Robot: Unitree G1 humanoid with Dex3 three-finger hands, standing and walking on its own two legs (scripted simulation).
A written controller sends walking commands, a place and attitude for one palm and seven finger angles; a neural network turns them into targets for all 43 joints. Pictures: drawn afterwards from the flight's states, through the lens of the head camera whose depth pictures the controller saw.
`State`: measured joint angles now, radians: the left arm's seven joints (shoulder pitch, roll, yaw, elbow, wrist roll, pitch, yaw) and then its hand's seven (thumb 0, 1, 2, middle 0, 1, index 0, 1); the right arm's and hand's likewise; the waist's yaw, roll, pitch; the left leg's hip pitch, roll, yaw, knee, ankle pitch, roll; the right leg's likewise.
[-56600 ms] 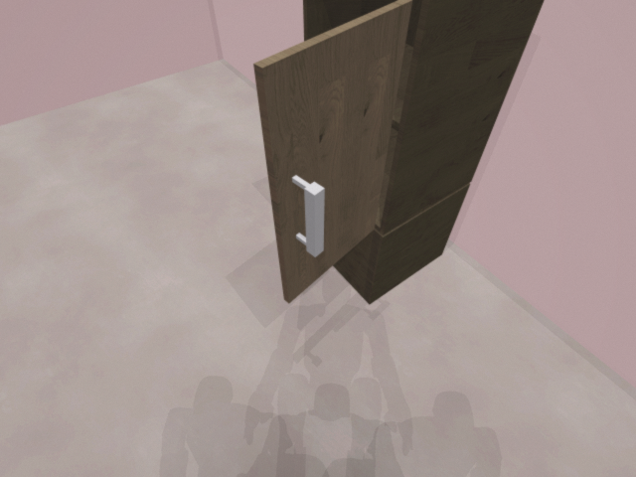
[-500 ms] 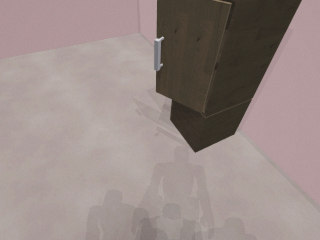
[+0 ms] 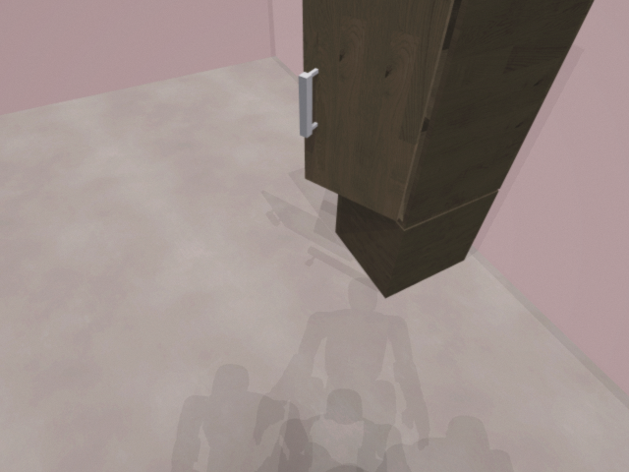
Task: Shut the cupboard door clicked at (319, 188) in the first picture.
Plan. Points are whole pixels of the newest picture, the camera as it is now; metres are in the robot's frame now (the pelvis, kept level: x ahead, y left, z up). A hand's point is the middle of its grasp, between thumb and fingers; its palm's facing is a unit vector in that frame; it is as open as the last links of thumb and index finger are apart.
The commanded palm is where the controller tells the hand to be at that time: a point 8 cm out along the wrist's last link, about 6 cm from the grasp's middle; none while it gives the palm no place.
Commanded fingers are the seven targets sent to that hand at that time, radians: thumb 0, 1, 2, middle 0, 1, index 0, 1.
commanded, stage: look to check the result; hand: left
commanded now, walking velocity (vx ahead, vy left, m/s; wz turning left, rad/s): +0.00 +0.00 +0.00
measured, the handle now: (310, 103) +0.99 +0.06 -0.06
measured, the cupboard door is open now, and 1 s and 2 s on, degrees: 27 27 27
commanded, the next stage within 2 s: walk to a spot facing it in 0.02 s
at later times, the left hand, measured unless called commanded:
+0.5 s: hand out of the picture +0.02 +0.20 -0.20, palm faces +0.20 -0.96 -0.21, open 7.4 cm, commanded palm none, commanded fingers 0.00 0.90 0.90 -0.20 -0.30 -0.20 -0.30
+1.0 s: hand out of the picture +0.03 +0.22 -0.16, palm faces +0.42 -0.84 -0.33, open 7.4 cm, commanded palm none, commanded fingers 0.00 0.90 0.90 -0.20 -0.30 -0.20 -0.30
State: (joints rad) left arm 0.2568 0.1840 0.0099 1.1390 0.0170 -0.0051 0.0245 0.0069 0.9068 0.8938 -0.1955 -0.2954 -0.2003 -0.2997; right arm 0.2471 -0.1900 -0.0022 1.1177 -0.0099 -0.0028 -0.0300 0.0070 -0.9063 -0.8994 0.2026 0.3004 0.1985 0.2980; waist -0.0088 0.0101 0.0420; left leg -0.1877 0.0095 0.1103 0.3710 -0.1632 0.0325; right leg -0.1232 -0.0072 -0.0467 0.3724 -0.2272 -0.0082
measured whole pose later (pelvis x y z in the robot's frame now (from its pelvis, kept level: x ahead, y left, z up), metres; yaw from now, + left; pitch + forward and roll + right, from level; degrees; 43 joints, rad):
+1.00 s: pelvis +0.02 -0.03 -0.02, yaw +27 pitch +3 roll +0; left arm 0.13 0.24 0.06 0.85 0.03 0.02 0.02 0.01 0.91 0.89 -0.20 -0.30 -0.20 -0.30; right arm 0.20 -0.26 -0.09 0.92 -0.02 0.06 0.00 0.01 -0.90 -0.90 0.21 0.30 0.20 0.30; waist -0.02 0.04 0.08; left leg -0.48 -0.09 -0.15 0.70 -0.34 -0.02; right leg -0.30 -0.01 0.02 0.56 -0.30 0.01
